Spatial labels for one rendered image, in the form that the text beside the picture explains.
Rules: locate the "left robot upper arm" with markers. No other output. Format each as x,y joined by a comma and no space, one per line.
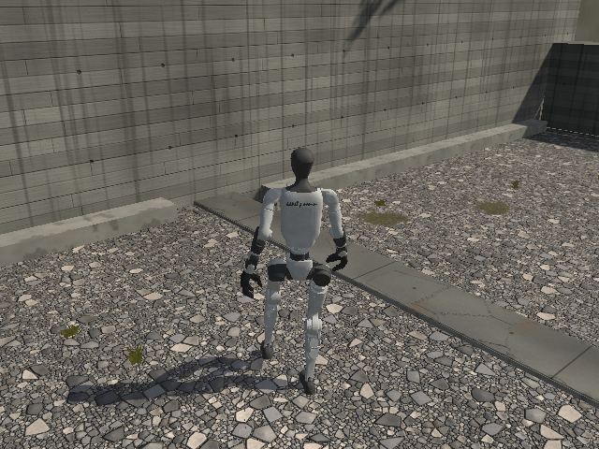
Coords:
267,211

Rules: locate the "robot left forearm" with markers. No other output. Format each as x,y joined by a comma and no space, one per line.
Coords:
254,254

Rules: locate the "robot left foot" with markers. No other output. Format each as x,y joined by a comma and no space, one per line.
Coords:
266,351

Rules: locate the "robot left hand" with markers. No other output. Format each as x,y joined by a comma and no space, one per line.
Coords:
245,278

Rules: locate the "right robot thigh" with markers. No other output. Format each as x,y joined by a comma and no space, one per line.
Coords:
317,293

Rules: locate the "robot right forearm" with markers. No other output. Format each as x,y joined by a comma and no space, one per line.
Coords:
340,245

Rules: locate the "right robot upper arm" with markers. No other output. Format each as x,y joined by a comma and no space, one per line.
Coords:
334,211

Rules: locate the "robot right hand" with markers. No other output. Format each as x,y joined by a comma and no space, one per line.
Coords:
334,257

